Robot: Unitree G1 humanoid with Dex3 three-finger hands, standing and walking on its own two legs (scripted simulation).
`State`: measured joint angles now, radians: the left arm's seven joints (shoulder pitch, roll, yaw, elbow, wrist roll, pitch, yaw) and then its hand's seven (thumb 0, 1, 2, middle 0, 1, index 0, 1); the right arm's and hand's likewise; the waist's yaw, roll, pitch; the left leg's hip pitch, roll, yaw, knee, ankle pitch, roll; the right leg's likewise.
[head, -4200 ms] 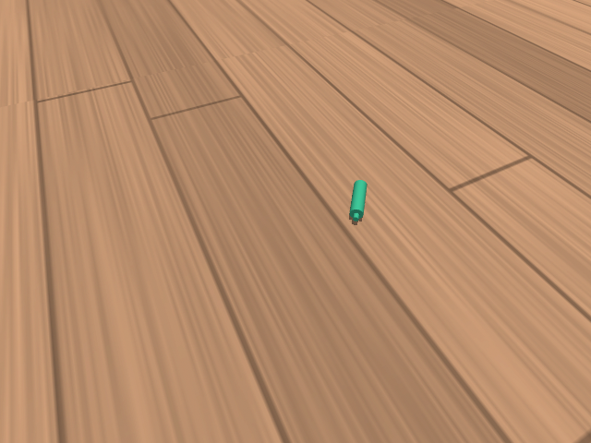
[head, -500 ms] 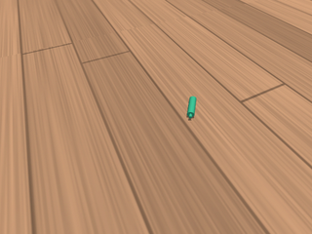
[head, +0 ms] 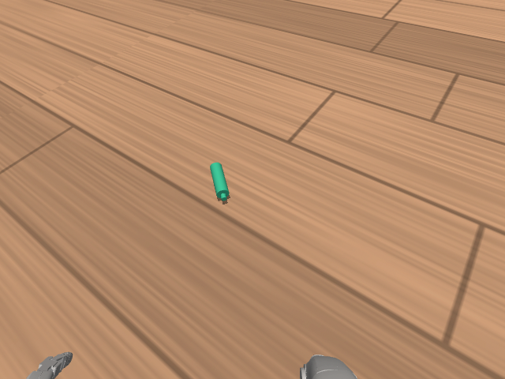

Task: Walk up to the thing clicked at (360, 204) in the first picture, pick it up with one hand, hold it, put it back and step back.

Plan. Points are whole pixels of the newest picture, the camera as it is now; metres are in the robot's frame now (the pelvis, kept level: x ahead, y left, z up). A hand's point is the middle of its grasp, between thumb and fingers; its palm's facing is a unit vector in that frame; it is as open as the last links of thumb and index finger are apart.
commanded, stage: walk up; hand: left
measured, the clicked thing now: (219, 182) +1.09 +0.18 -0.71
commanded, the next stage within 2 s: none
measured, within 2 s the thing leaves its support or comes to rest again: neither
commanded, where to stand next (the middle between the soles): +0.77 +0.49 m, yaw -77 degrees
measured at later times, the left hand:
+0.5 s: hand (65, 240) +0.45 +0.44 -0.12, palm faces -0.38 -0.74 -0.55, open 7.4 cm
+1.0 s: hand (66, 169) +0.65 +0.49 -0.10, palm faces -0.49 -0.63 -0.60, open 7.4 cm
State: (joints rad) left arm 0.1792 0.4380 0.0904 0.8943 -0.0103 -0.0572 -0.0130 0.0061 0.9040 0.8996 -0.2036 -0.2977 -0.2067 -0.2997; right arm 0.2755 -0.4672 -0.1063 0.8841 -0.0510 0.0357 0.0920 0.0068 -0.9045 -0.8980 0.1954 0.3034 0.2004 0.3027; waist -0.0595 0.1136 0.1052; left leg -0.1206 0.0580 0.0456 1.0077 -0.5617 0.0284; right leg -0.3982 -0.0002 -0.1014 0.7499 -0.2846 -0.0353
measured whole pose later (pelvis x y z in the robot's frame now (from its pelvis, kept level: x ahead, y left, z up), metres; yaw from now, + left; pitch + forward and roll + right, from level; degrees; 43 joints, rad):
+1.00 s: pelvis +0.42 +0.28 +0.00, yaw -38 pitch -2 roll -2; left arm 0.36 0.41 0.05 0.80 0.02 -0.06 0.10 0.00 0.89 0.90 -0.21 -0.30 -0.22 -0.30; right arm 0.18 -0.47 -0.09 0.64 -0.06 0.09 0.11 0.00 -0.90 -0.90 0.20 0.30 0.20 0.30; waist -0.01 0.15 0.09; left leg -0.64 0.13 -0.12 1.21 -0.40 -0.01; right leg -0.41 -0.07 0.04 0.78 -0.35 0.02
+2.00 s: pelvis +0.76 +0.62 -0.01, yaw -67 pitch -2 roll -1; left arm 0.27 0.50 0.11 0.87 0.01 0.00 0.05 0.01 0.90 0.90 -0.21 -0.30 -0.21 -0.30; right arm 0.27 -0.36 -0.05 0.83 -0.03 0.04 0.03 0.00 -0.90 -0.90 0.20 0.30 0.21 0.30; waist -0.01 -0.01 0.11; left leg -0.37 0.11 0.05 0.94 -0.53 -0.04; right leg -0.67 0.06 0.12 1.26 -0.37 -0.01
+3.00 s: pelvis +0.73 +0.56 +0.01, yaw -79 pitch -1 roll +1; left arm 0.10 0.34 0.02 1.00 0.00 0.00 0.00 0.01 0.90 0.90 -0.21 -0.30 -0.21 -0.30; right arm 0.15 -0.40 -0.02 0.98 0.00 -0.02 0.01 0.00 -0.90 -0.90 0.20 0.30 0.21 0.30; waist -0.01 -0.01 0.12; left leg -0.37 0.04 0.04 0.67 -0.27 -0.02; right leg -0.38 0.02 0.01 0.73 -0.33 -0.04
